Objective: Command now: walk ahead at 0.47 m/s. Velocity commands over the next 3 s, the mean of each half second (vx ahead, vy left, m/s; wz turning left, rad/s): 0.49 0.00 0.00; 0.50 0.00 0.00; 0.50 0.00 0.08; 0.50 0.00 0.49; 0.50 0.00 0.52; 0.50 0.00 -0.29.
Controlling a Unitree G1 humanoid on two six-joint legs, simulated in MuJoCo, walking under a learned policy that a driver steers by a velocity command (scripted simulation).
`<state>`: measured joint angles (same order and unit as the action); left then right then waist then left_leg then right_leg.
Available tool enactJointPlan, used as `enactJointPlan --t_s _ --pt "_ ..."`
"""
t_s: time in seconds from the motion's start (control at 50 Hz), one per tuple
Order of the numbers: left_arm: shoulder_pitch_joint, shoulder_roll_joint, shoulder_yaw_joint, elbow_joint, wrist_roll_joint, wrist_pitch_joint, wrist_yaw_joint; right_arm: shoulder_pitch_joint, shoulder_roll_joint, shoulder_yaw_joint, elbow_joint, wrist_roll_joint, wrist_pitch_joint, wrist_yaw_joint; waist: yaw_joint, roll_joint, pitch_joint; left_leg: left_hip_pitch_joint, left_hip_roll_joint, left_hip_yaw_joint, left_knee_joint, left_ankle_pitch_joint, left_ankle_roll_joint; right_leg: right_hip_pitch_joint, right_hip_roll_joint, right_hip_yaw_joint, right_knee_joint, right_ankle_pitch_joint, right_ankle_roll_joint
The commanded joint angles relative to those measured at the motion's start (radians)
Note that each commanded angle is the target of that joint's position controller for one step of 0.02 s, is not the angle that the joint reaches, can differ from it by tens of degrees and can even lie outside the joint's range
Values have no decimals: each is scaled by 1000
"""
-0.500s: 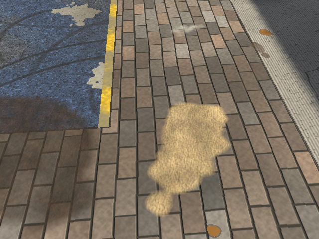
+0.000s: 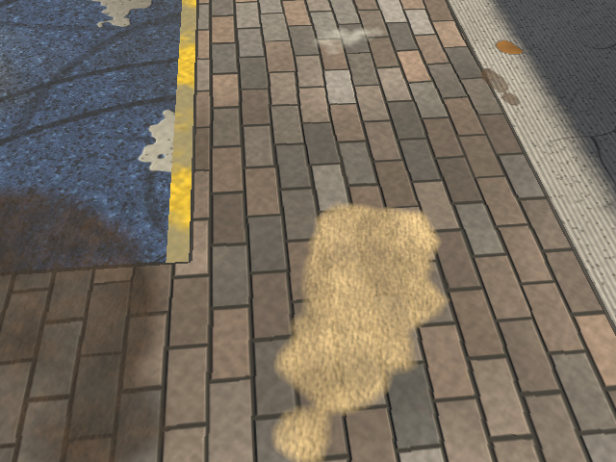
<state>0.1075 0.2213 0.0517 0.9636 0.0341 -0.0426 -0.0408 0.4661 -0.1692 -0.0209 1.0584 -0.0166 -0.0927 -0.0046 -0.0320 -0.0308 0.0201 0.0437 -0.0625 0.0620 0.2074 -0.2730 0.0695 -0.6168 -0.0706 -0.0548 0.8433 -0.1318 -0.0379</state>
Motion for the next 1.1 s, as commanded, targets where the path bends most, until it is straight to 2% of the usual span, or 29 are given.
enactJointPlan --t_s 0.02,0.06,0.1,0.12,0.14,0.16,0.18,0.2,0.22,0.24,0.26,0.3,0.34,0.4,0.52,0.62,0.66,0.68,0.7,0.72,0.74,0.76,0.78,0.8,0.82,0.86,0.9,0.96,1.1 --pt "-147 7 -14 -98 -10 -7 -3 27 -133 -19 -24 1 -15 -6 -1 121 111 -95 237 -103 -73 512 115 21 38 -53 -174 78 -3" --pt "-165 23 -12 -115 -12 -6 2 40 -145 -21 -12 1 -16 -9 4 120 111 -64 264 -103 -65 580 111 73 50 -59 -230 87 -30" --pt "-119 46 -2 -112 -11 -11 12 19 -157 -23 -8 -1 -15 -12 39 113 82 -8 279 -83 20 794 96 154 78 -60 -262 50 -68" --pt "-46 64 8 -92 -11 -15 19 8 -169 -27 -7 -3 -13 -14 72 117 38 18 278 -71 117 925 83 235 104 -63 -273 14 -86" --pt "85 84 20 -50 -10 -22 28 -4 -176 -29 -6 -4 -7 -15 127 107 -29 11 262 -54 277 976 70 377 130 -70 -317 11 -107" --pt "240 118 37 0 2 -30 38 -7 -172 -27 -10 -2 -3 -13 186 83 -110 -93 224 -29 489 850 56 589 100 -37 -355 8 -131" --pt "393 211 61 21 24 -34 48 23 -122 -15 -39 -1 0 -9 211 -39 -235 -284 158 14 820 425 43 807 -159 256 -371 -136 -178" --pt "373 252 68 15 20 -25 39 144 -36 -8 -37 32 4 2 131 -209 -319 -596 -25 -39 1143 -281 16 962 -374 759 -541 -213 -322" --pt "257 198 60 -2 -18 -19 33 30 -133 -31 -49 10 11 -2 112 -38 -189 -676 50 -129 1172 -179 36 833 -308 700 -594 -330 -283" --pt "156 132 40 -22 -26 -23 31 -60 -139 -35 -79 6 5 4 84 -12 -60 -681 92 -119 1118 -71 40 675 -271 538 -625 -290 -249" --pt "119 89 28 -20 -21 -33 28 -87 -121 -34 -81 4 2 5 55 23 -4 -638 123 -116 1064 -21 37 566 -227 437 -655 -160 -224" --pt "131 41 11 6 -21 -48 36 -60 -87 -32 -70 -20 26 15 3 2 14 -538 156 -112 979 2 16 449 -159 292 -682 -13 -180" --pt "190 52 10 32 -22 -65 40 -71 -70 -33 -76 -23 45 25 -9 -2 17 -536 159 -91 936 13 -2 433 -139 233 -696 88 -182" --pt "245 83 13 49 -24 -70 41 -200 -82 -35 -123 -25 61 31 3 -5 60 -645 183 -62 838 106 -30 449 -120 180 -741 93 -183" --pt "355 76 2 73 -24 -66 43 -434 -71 -23 -201 -7 55 36 65 -16 82 -688 158 -2 534 276 -51 555 -88 102 -735 272 -150" --pt "426 85 1 104 -10 -58 57 -544 -84 -21 -248 -7 45 33 94 -28 97 -704 121 20 402 230 -12 728 -136 97 -675 413 -163" --pt "404 98 4 106 -5 -56 63 -518 -96 -26 -250 -6 36 29 65 -35 85 -637 94 30 357 156 21 763 -151 82 -609 573 -152" --pt "385 108 7 104 -4 -55 65 -462 -106 -33 -235 -6 31 24 35 -46 55 -547 63 43 339 114 40 762 -149 68 -539 719 -139" --pt "371 118 10 104 -3 -53 65 -350 -124 -44 -200 -7 25 16 -11 -48 -3 -416 29 54 309 95 61 756 -138 56 -412 824 -126" --pt "350 117 8 98 -10 -50 62 -173 -149 -58 -141 -17 15 7 -88 -21 -94 -190 29 47 250 149 89 671 -101 23 -215 767 -105" --pt "345 85 -3 64 -21 -51 58 12 -231 -82 -105 -43 8 -5 -144 64 -222 84 243 -185 245 68 143 453 -50 -10 83 421 -87" --pt "472 -10 -15 57 -58 -50 44 38 -311 -102 -96 -45 14 1 -75 295 -327 322 507 -695 123 20 293 88 155 -18 441 -374 -45" --pt "381 93 11 59 -31 -46 48 -54 -257 -93 -109 -9 26 9 -62 111 -244 230 449 -697 67 -57 255 -2 103 123 501 -345 -66" --pt "294 91 15 27 -29 -50 44 -164 -199 -75 -127 0 24 11 -25 85 -98 77 419 -527 45 -29 220 -27 56 117 466 -243 -69" --pt "258 72 12 21 -27 -54 42 -209 -143 -61 -129 -4 16 15 -1 43 -33 -39 375 -426 9 82 192 6 24 110 413 -181 -66" --pt "275 36 10 27 -1 -29 32 -211 -87 -41 -103 1 3 8 53 73 2 -166 298 -277 -26 203 138 98 -11 101 327 -143 -46" --pt "271 17 9 23 5 -10 22 -152 -98 -40 -75 3 -13 5 65 79 4 -188 278 -225 -41 301 137 110 -12 80 291 -130 -27" --pt "155 23 8 -21 7 6 14 -95 -134 -44 -54 7 -19 3 58 80 44 -181 259 -169 -79 335 137 12 -36 49 204 -41 1" --pt "-111 12 -12 -113 -12 0 10 26 -128 -33 -23 5 -15 0 -11 94 79 -79 228 -92 -83 488 108 -8 -7 -22 -147 139 13"
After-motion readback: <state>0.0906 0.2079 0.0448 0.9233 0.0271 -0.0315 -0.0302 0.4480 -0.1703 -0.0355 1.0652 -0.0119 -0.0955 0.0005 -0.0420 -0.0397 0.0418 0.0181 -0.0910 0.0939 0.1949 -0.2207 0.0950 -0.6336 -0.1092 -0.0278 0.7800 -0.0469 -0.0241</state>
